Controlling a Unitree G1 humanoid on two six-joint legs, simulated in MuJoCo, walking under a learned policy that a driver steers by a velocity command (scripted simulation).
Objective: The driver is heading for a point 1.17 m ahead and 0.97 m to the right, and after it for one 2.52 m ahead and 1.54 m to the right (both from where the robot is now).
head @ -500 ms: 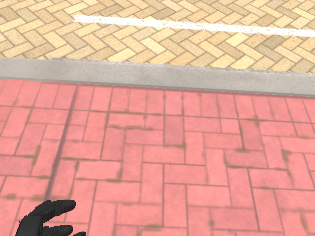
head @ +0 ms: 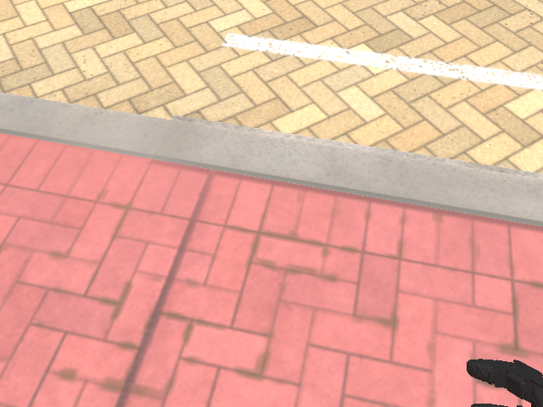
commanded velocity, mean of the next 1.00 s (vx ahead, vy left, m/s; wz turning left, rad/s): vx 0.03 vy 0.00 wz -0.53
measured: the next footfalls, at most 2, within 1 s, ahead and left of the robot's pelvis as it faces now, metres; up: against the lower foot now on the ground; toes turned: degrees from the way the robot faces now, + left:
left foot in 0.02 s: +0.13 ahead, +0.12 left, +0.00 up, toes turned -5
right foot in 0.40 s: +0.05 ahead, -0.14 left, +0.00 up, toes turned -16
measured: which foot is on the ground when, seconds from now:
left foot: up 0.00-0.00, down 0.02-0.40, up 0.42-0.90, down 0.92-1.00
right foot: down 0.00-0.02, up 0.04-0.38, down 0.40-0.94, up 0.96-1.00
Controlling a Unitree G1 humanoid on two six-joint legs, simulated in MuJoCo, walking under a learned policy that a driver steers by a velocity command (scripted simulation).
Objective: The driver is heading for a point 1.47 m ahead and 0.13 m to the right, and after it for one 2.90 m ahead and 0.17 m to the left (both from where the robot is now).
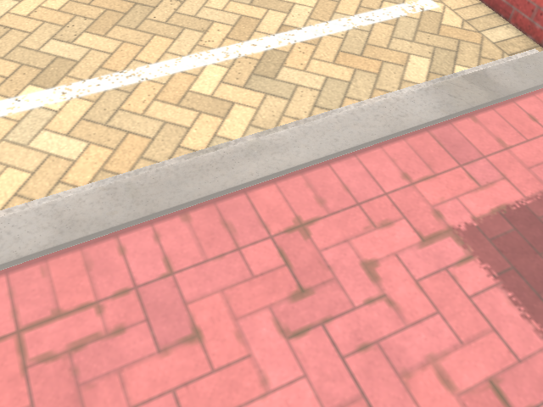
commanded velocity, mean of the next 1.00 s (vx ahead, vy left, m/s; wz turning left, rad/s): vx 0.10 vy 0.00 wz -0.27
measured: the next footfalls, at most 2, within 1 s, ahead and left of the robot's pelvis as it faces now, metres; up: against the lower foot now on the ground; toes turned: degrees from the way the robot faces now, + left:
right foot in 0.34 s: +0.01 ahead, -0.16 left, +0.00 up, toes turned -12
left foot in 0.78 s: +0.03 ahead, +0.05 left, +0.00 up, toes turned -12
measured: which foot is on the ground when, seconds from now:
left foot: down 0.00-0.36, up 0.38-0.76, down 0.78-1.00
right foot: up 0.00-0.32, down 0.34-0.80, up 0.82-1.00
